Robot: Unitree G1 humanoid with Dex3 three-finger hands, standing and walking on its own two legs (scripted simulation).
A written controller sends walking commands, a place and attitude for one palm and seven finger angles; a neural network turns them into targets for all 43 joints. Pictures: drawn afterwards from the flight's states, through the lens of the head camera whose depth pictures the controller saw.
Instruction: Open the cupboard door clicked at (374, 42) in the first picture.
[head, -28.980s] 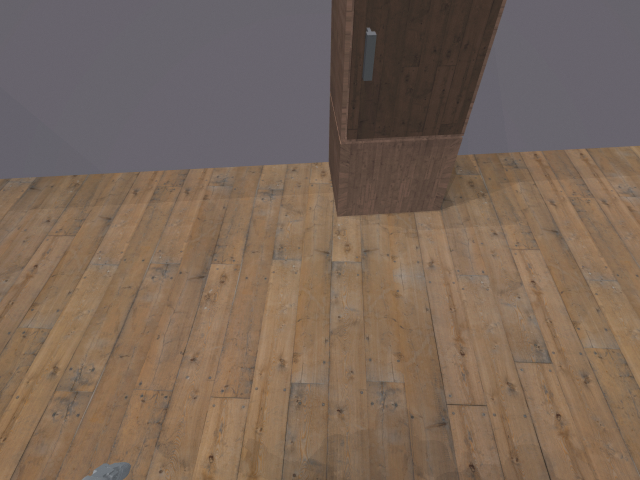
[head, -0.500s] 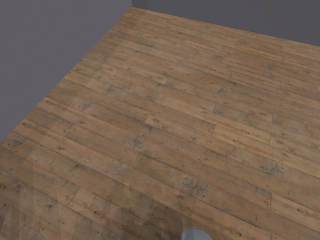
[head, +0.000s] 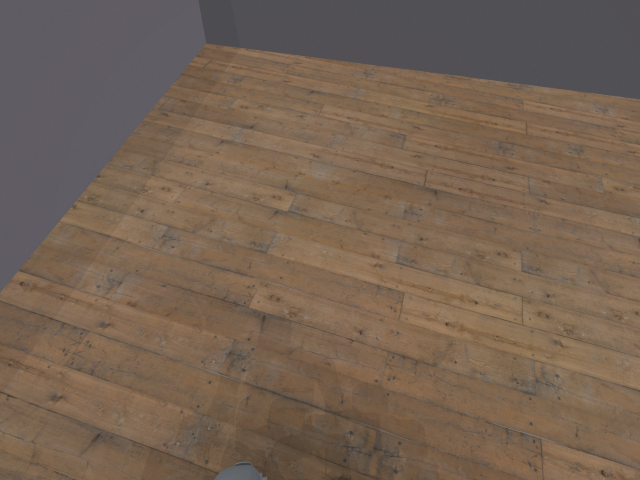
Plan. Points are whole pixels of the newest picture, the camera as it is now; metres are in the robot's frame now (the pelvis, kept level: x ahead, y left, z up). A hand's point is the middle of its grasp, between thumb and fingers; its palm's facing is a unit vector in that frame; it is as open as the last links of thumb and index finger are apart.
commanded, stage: walk to a spot facing it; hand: left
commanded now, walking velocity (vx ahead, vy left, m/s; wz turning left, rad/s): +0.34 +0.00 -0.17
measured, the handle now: out of the picture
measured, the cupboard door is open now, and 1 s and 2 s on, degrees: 40 40 40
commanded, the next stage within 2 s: turn to face it in 0.12 s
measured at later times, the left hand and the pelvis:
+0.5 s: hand (236, 375) +0.30 +0.15 -0.17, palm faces +0.06 -0.98 -0.18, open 7.4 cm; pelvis +0.20 -0.03 -0.01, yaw +4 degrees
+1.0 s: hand (228, 366) +0.31 +0.16 -0.15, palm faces +0.35 -0.88 -0.31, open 7.4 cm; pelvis +0.28 -0.07 -0.01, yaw +21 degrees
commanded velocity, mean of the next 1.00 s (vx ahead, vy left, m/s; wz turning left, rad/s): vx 0.05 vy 0.00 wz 0.42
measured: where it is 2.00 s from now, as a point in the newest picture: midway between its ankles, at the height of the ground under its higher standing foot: (359, 447)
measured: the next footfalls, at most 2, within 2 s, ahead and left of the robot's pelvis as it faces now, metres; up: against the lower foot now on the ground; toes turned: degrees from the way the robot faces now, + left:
left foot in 0.06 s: +0.16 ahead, +0.14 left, +0.00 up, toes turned +7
right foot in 0.36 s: +0.26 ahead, -0.14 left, +0.00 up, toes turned -9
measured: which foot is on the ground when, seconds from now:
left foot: up 0.00-0.04, down 0.06-0.36, up 0.38-0.60, down 0.62-0.94, up 0.96-1.00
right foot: down 0.00-0.06, up 0.08-0.34, down 0.36-0.62, up 0.64-0.92, down 0.94-1.00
